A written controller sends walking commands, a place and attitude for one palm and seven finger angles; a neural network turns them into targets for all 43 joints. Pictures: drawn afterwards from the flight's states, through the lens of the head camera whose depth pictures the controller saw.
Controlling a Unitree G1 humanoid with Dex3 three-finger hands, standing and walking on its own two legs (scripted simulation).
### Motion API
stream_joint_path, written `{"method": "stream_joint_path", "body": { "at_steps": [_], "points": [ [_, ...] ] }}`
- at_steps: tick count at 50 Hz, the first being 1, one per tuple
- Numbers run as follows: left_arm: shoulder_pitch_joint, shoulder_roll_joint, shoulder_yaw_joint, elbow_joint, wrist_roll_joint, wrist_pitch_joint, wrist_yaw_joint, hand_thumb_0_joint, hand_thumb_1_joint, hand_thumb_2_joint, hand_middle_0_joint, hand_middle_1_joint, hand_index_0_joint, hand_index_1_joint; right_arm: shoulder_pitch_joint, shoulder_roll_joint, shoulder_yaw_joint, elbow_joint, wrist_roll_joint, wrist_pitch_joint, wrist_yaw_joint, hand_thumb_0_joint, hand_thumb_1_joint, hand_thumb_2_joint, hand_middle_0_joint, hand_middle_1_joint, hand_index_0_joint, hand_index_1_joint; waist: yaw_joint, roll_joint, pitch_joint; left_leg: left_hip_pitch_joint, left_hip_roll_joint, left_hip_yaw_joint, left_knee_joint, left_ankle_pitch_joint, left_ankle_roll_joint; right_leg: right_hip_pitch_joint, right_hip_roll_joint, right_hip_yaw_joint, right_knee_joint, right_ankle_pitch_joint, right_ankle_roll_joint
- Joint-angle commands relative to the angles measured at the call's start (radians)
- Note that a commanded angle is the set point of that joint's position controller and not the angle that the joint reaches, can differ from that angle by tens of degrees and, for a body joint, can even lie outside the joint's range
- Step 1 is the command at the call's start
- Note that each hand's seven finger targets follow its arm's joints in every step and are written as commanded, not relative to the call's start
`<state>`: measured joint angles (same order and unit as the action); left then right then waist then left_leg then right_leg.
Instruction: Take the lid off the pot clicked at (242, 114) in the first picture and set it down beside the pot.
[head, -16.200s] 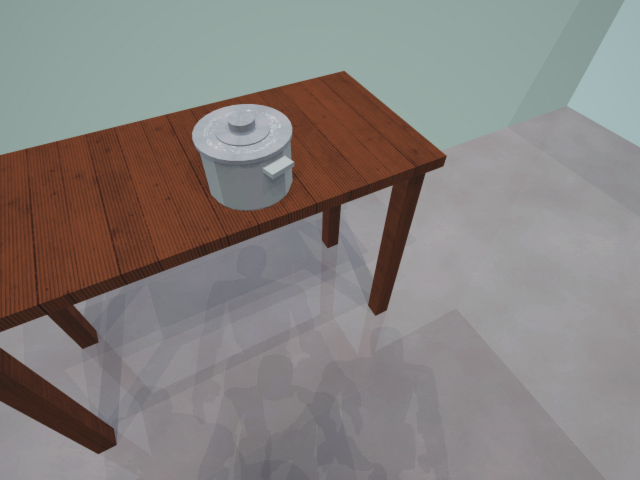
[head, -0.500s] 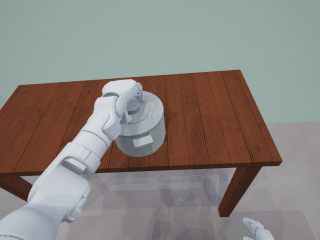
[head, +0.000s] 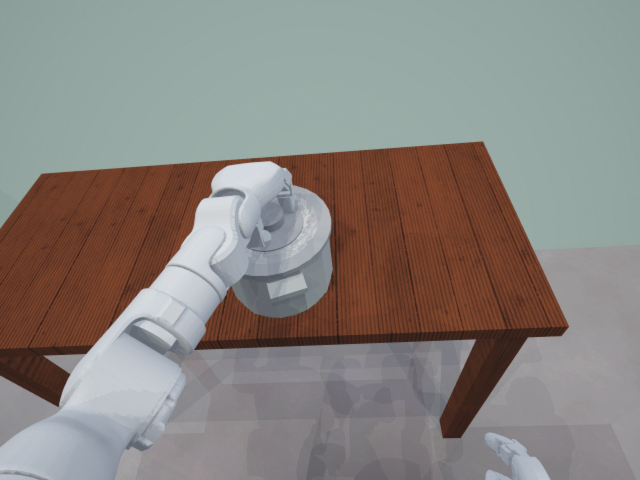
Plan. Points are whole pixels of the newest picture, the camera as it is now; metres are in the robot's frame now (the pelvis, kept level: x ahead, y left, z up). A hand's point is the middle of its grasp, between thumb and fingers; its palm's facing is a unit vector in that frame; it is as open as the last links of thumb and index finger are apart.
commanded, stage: close the fingers and squeeze the knob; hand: left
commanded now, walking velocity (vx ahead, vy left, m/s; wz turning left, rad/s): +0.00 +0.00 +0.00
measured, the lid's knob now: (267, 217) +0.46 +0.08 +0.08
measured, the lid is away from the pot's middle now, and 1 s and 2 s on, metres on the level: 0.00 0.00 0.01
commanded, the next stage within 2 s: lift the lid straight up in 0.66 s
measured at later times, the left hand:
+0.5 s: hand (256, 224) +0.42 +0.09 +0.10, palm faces -0.31 -0.05 -0.95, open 7.9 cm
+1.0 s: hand (257, 218) +0.42 +0.09 +0.11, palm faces -0.27 -0.05 -0.96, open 7.9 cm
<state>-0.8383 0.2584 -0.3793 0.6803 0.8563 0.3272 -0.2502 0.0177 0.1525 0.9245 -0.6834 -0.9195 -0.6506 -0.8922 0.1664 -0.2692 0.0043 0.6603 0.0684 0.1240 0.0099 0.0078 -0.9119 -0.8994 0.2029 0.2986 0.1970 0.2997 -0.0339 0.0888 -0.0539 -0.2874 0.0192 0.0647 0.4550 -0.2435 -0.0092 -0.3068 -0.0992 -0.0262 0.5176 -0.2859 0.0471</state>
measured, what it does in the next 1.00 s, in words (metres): stands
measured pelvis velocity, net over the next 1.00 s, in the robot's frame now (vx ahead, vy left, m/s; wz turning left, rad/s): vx -0.01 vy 0.00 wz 0.00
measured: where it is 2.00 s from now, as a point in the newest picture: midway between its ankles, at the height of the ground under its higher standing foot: outside the picture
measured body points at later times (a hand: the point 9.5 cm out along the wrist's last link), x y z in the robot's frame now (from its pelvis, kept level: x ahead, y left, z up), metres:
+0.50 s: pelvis -0.01 +0.00 +0.00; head +0.01 -0.05 +0.45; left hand +0.43 +0.09 +0.16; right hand +0.14 -0.24 -0.13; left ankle -0.01 +0.13 -0.74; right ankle -0.02 -0.15 -0.74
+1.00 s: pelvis -0.01 +0.00 +0.00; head +0.01 -0.05 +0.45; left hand +0.43 +0.09 +0.17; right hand +0.14 -0.24 -0.13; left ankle -0.01 +0.13 -0.74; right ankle -0.02 -0.15 -0.74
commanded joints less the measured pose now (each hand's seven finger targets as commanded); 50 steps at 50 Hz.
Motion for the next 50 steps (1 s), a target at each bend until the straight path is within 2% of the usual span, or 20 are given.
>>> {"method": "stream_joint_path", "body": {
  "at_steps": [1,3,5,7,10,13,15,17,25,28,30,33,36,38,42,44,45,46,48,50],
  "points": [
    [-0.501,0.179,0.107,-0.226,0.024,0.001,0.050,0.000,0.387,0.805,-0.781,-0.987,-0.781,-0.987,-0.103,-0.093,-0.029,-0.143,-0.002,-0.042,-0.005,0.000,-0.900,-0.900,0.200,0.300,0.200,0.300,0.000,-0.169,-0.372,0.173,-0.056,-0.015,-0.012,0.321,0.069,0.131,0.093,-0.047,-0.021,0.439,-0.070],
    [-0.456,0.172,0.103,-0.186,0.029,0.007,0.051,0.000,0.381,0.822,-0.778,-0.981,-0.773,-0.975,-0.105,-0.089,-0.028,-0.141,-0.001,-0.044,-0.007,0.000,-0.900,-0.900,0.200,0.300,0.200,0.300,0.003,-0.167,-0.355,0.167,-0.060,-0.013,-0.010,0.311,0.069,0.123,0.094,-0.048,-0.022,0.428,-0.070],
    [-0.452,0.207,0.140,-0.201,0.023,0.007,0.051,0.000,0.357,0.868,-0.765,-0.971,-0.753,-0.956,-0.107,-0.095,-0.026,-0.145,-0.003,-0.040,-0.009,0.000,-0.900,-0.900,0.200,0.300,0.200,0.300,0.011,-0.184,-0.364,0.152,-0.058,-0.014,-0.012,0.315,0.069,0.148,0.089,-0.043,-0.026,0.445,-0.070],
    [-0.473,0.158,0.087,-0.190,0.034,0.014,0.047,0.000,0.354,0.894,-0.760,-0.966,-0.743,-0.944,-0.113,-0.088,-0.025,-0.143,0.002,-0.036,-0.009,0.000,-0.900,-0.900,0.200,0.300,0.200,0.300,-0.004,-0.185,-0.336,0.154,-0.057,-0.010,-0.013,0.299,0.067,0.117,0.092,-0.047,-0.026,0.427,-0.068],
    [-0.508,0.180,0.104,-0.233,0.025,0.004,0.041,0.000,0.368,0.915,-0.762,-0.963,-0.740,-0.935,-0.117,-0.090,-0.028,-0.150,-0.001,-0.039,-0.012,0.000,-0.900,-0.900,0.200,0.300,0.200,0.300,-0.003,-0.166,-0.361,0.173,-0.057,-0.017,-0.009,0.302,0.069,0.121,0.091,-0.044,-0.027,0.417,-0.072],
    [-0.503,0.142,0.065,-0.195,0.031,0.006,0.038,0.000,0.391,0.932,-0.771,-0.964,-0.745,-0.932,-0.111,-0.084,-0.025,-0.143,0.002,-0.037,-0.013,0.000,-0.900,-0.900,0.200,0.300,0.200,0.300,-0.011,-0.152,-0.348,0.176,-0.058,-0.017,-0.012,0.292,0.067,0.102,0.096,-0.048,-0.026,0.400,-0.072],
    [-0.499,0.202,0.129,-0.174,0.022,0.005,0.041,0.000,0.409,0.941,-0.778,-0.965,-0.749,-0.933,-0.097,-0.095,-0.026,-0.135,-0.003,-0.034,-0.018,0.000,-0.900,-0.900,0.200,0.300,0.200,0.300,-0.003,-0.171,-0.343,0.158,-0.056,-0.016,-0.017,0.266,0.067,0.118,0.090,-0.044,-0.035,0.388,-0.071],
    [-0.530,0.150,0.072,-0.188,0.028,0.000,0.039,0.000,0.429,0.950,-0.787,-0.966,-0.755,-0.935,-0.109,-0.086,-0.022,-0.142,0.001,-0.037,-0.019,0.000,-0.900,-0.900,0.200,0.300,0.200,0.300,-0.011,-0.162,-0.351,0.164,-0.059,-0.015,-0.020,0.261,0.066,0.109,0.093,-0.047,-0.030,0.383,-0.069],
    [-0.507,0.194,0.122,-0.169,0.020,-0.014,0.044,0.000,0.506,0.983,-0.828,-0.981,-0.791,-0.953,-0.093,-0.095,-0.026,-0.134,-0.002,-0.043,-0.023,0.000,-0.900,-0.900,0.200,0.300,0.200,0.300,-0.005,-0.180,-0.350,0.155,-0.057,-0.015,-0.022,0.266,0.069,0.124,0.090,-0.043,-0.038,0.392,-0.070],
    [-0.523,0.140,0.069,-0.167,0.027,-0.013,0.048,0.000,0.534,0.995,-0.845,-0.989,-0.807,-0.960,-0.094,-0.087,-0.028,-0.132,0.000,-0.048,-0.018,0.000,-0.900,-0.900,0.200,0.300,0.200,0.300,-0.011,-0.142,-0.343,0.174,-0.058,-0.018,-0.020,0.275,0.067,0.098,0.096,-0.048,-0.030,0.386,-0.072],
    [-0.516,0.167,0.102,-0.186,0.019,-0.016,0.053,0.000,0.552,1.004,-0.856,-0.993,-0.818,-0.965,-0.088,-0.093,-0.030,-0.132,-0.004,-0.048,-0.016,0.000,-0.900,-0.900,0.200,0.300,0.200,0.300,-0.005,-0.164,-0.360,0.174,-0.055,-0.022,-0.020,0.284,0.068,0.115,0.093,-0.047,-0.033,0.393,-0.074],
    [-0.522,0.149,0.079,-0.182,0.021,-0.011,0.055,0.000,0.579,1.017,-0.872,-0.999,-0.833,-0.972,-0.092,-0.089,-0.029,-0.131,0.000,-0.050,-0.017,0.000,-0.900,-0.900,0.200,0.300,0.200,0.300,-0.009,-0.155,-0.355,0.175,-0.057,-0.017,-0.026,0.264,0.068,0.110,0.095,-0.047,-0.036,0.384,-0.069],
    [-0.502,0.179,0.109,-0.125,0.023,-0.007,0.058,0.000,0.593,1.025,-0.880,-1.002,-0.841,-0.975,-0.089,-0.096,-0.028,-0.122,-0.002,-0.049,-0.022,0.000,-0.900,-0.900,0.200,0.300,0.200,0.300,-0.007,-0.193,-0.331,0.149,-0.056,-0.013,-0.031,0.241,0.069,0.111,0.096,-0.044,-0.042,0.367,-0.067],
    [-0.512,0.176,0.103,-0.125,0.025,-0.004,0.058,0.000,0.597,1.029,-0.884,-1.003,-0.845,-0.976,-0.093,-0.094,-0.026,-0.123,0.000,-0.050,-0.023,0.000,-0.900,-0.900,0.200,0.300,0.200,0.300,-0.006,-0.176,-0.319,0.148,-0.057,-0.013,-0.035,0.230,0.068,0.098,0.095,-0.047,-0.041,0.353,-0.068],
    [-0.569,0.209,0.117,-0.204,0.028,-0.017,0.061,0.000,0.602,1.033,-0.887,-1.005,-0.849,-0.976,-0.093,-0.091,-0.027,-0.129,-0.002,-0.062,-0.024,0.000,-0.900,-0.900,0.200,0.300,0.200,0.300,-0.005,-0.148,-0.381,0.179,-0.056,-0.018,-0.028,0.265,0.070,0.129,0.093,-0.041,-0.033,0.390,-0.068],
    [-0.583,0.184,0.094,-0.233,0.026,-0.018,0.064,0.000,0.603,1.034,-0.888,-1.006,-0.850,-0.976,-0.101,-0.084,-0.029,-0.133,0.001,-0.072,-0.020,0.000,-0.900,-0.900,0.200,0.300,0.200,0.300,-0.007,-0.131,-0.395,0.204,-0.056,-0.026,-0.019,0.305,0.070,0.122,0.096,-0.043,-0.026,0.413,-0.071],
    [-0.595,0.221,0.133,-0.266,0.016,-0.025,0.067,0.000,0.603,1.035,-0.889,-1.006,-0.851,-0.976,-0.093,-0.088,-0.032,-0.132,-0.002,-0.075,-0.020,0.000,-0.900,-0.900,0.200,0.300,0.200,0.300,-0.003,-0.144,-0.414,0.208,-0.053,-0.029,-0.017,0.315,0.071,0.141,0.092,-0.043,-0.028,0.421,-0.072],
    [-0.586,0.228,0.131,-0.249,0.024,-0.021,0.070,0.000,0.604,1.035,-0.889,-1.006,-0.851,-0.976,-0.101,-0.088,-0.029,-0.131,-0.002,-0.077,-0.019,0.000,-0.900,-0.900,0.200,0.300,0.200,0.300,-0.001,-0.139,-0.410,0.207,-0.054,-0.026,-0.020,0.313,0.070,0.138,0.096,-0.042,-0.025,0.421,-0.071],
    [-0.574,0.186,0.101,-0.259,0.020,-0.009,0.069,0.000,0.604,1.035,-0.889,-1.006,-0.851,-0.976,-0.105,-0.083,-0.030,-0.130,0.001,-0.080,-0.013,0.000,-0.900,-0.900,0.200,0.300,0.200,0.300,0.001,-0.129,-0.398,0.211,-0.054,-0.028,-0.019,0.326,0.068,0.127,0.096,-0.049,-0.021,0.427,-0.072],
    [-0.548,0.210,0.132,-0.245,0.016,0.003,0.067,0.000,0.604,1.036,-0.889,-1.007,-0.852,-0.976,-0.109,-0.090,-0.031,-0.129,-0.001,-0.078,-0.008,0.000,-0.900,-0.900,0.200,0.300,0.200,0.300,0.009,-0.153,-0.391,0.196,-0.054,-0.029,-0.016,0.326,0.068,0.136,0.093,-0.046,-0.024,0.432,-0.073]
  ]
}}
